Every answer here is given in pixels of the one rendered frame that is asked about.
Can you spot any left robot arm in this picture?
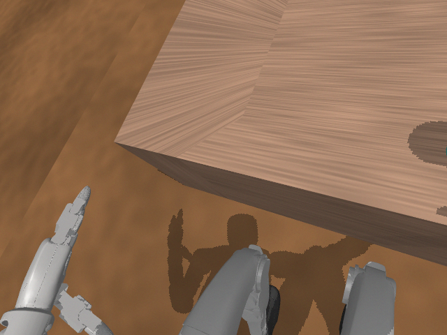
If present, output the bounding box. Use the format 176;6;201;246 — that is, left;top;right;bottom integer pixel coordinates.
0;308;54;335

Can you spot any left robot foot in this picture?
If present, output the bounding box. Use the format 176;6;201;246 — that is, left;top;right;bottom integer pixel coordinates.
266;285;280;335

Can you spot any left robot hand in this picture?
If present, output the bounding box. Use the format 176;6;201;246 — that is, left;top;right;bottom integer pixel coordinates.
15;186;114;335

